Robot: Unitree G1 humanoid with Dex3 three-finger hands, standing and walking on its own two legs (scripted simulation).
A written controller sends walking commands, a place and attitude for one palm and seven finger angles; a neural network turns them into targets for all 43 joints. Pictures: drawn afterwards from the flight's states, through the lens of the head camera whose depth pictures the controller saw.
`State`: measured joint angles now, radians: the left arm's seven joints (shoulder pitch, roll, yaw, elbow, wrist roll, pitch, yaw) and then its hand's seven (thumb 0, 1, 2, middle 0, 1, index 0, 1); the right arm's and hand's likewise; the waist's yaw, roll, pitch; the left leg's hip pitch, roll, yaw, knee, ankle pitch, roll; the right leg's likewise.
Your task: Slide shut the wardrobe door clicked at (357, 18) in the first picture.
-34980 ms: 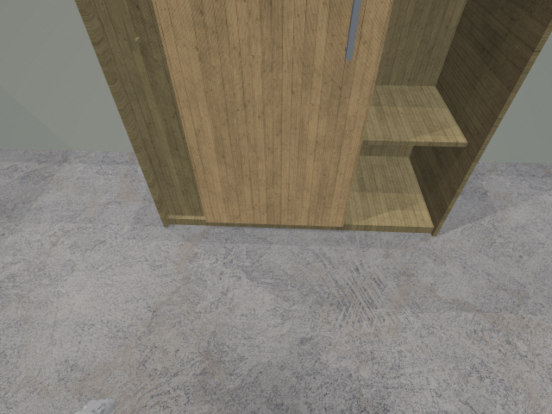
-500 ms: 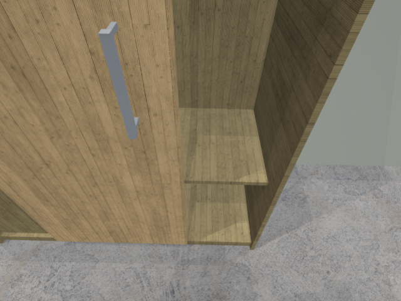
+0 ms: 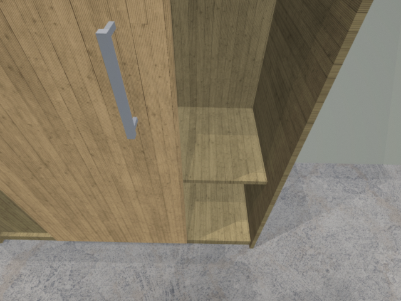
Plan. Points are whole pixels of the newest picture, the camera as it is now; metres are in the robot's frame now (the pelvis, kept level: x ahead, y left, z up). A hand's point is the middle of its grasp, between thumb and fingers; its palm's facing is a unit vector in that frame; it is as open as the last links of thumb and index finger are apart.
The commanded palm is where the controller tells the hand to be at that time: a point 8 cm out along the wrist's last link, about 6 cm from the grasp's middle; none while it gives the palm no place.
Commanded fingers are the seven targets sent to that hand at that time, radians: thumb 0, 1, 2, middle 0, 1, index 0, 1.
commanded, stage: raise the hand with hooked fingers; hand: left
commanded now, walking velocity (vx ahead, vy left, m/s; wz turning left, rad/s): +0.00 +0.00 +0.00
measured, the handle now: (122, 87) +0.47 +0.20 +0.19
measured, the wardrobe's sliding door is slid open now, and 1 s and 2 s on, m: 0.32 0.32 0.32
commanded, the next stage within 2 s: none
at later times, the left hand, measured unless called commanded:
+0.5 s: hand (106, 288) +0.15 +0.18 +0.00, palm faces -0.01 -1.00 +0.01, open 8.4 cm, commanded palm +0.12 +0.25 +0.00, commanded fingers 0.00 0.41 0.69 -0.23 -0.62 -0.23 -0.62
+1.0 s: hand (56, 245) +0.18 +0.25 +0.08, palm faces +0.13 -0.99 -0.05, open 11.5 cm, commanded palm +0.15 +0.29 +0.09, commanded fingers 0.00 -0.17 0.44 -0.28 -0.99 -0.28 -0.99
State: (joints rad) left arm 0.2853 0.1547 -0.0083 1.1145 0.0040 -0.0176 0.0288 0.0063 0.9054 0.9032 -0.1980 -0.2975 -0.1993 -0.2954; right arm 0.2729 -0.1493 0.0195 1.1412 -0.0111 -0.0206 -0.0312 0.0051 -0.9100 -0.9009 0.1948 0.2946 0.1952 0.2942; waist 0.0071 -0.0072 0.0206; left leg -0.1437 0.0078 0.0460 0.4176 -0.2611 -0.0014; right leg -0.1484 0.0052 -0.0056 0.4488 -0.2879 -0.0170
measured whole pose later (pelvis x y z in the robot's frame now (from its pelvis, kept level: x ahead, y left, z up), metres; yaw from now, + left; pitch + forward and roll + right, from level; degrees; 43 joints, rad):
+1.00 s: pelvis -0.04 +0.00 -0.03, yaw +2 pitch +2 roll -1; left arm 0.26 0.31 0.34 -0.04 -0.36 -0.09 -0.31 0.01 0.05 0.54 -0.26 -0.85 -0.26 -0.84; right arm 0.31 -0.25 0.06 0.65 0.03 -0.31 -0.07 0.02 -0.90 -0.90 0.20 0.30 0.20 0.30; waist 0.01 0.05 -0.06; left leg -0.43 0.02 -0.01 0.75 -0.35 0.00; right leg -0.38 0.01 -0.06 0.71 -0.36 -0.02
